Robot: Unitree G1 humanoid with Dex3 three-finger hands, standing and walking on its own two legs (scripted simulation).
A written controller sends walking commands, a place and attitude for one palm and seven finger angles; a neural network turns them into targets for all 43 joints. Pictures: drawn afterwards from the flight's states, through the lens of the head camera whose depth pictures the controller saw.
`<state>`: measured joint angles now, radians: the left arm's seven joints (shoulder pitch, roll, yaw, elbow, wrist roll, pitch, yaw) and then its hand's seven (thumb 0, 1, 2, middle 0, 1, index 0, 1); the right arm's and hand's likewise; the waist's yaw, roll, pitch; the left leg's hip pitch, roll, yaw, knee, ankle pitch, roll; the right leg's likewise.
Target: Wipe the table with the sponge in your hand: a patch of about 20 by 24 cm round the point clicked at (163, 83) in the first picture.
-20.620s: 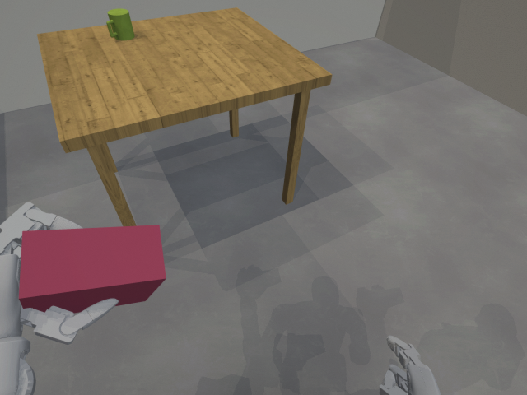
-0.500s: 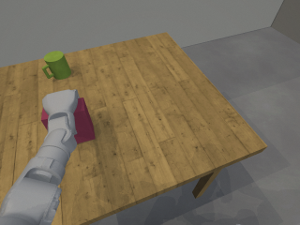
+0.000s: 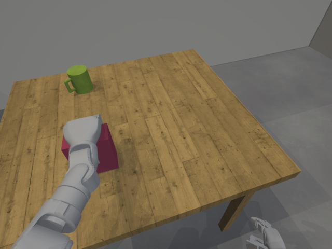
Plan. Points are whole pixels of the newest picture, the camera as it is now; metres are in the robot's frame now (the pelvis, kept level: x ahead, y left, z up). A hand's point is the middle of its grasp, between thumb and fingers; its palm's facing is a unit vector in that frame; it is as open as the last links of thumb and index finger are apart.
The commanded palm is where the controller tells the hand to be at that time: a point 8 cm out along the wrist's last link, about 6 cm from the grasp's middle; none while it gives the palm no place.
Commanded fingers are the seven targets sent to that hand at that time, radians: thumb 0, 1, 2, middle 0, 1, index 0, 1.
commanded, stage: wipe back along the middle lane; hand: left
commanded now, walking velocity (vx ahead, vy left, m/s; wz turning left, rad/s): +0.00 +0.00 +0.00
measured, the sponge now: (94, 155) +0.36 +0.25 -0.01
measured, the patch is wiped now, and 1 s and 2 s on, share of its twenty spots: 0.65 0.75 0.80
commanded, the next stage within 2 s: slide across to the third lane in 0.92 s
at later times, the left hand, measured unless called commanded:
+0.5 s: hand (96, 157) +0.32 +0.22 +0.05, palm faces +0.02 -0.03 -1.00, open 10.6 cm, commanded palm +0.27 +0.19 +0.07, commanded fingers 0.00 0.10 1.30 -1.20 -1.60 -1.20 -1.60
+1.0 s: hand (101, 172) +0.28 +0.19 +0.04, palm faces +0.02 -0.06 -1.00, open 10.6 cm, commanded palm +0.23 +0.17 +0.08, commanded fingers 0.00 0.10 1.30 -1.20 -1.60 -1.20 -1.60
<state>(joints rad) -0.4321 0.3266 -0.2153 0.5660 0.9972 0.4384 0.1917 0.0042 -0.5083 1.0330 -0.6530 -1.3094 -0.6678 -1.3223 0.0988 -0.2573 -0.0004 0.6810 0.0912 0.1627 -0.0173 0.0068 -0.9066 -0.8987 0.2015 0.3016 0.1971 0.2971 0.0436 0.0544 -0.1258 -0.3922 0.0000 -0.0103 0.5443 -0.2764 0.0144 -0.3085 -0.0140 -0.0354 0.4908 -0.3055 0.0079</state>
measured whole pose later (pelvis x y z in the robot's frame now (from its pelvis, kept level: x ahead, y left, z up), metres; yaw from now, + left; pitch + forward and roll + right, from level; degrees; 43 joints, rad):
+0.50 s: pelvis +0.00 -0.01 +0.00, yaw +0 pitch +5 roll +0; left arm -0.26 0.28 -0.29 0.36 1.01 0.52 0.21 0.00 -0.50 1.03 -0.64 -1.33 -0.65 -1.34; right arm 0.08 -0.26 0.01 0.68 0.09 0.18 0.01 0.01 -0.91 -0.90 0.20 0.30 0.20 0.30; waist 0.07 0.07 -0.13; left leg -0.36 0.00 -0.01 0.56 -0.28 0.00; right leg -0.28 -0.01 -0.04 0.53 -0.33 0.00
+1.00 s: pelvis -0.01 -0.02 +0.00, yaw -1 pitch +2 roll +0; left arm -0.07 0.28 -0.31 0.15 1.01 0.54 0.19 0.00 -0.50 1.03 -0.63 -1.33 -0.65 -1.34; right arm 0.04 -0.26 0.02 0.65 0.10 0.17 0.02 0.01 -0.91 -0.90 0.20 0.30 0.20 0.30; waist 0.08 0.09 -0.11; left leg -0.31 0.02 0.00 0.54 -0.28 -0.01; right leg -0.25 0.00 -0.02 0.55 -0.34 -0.02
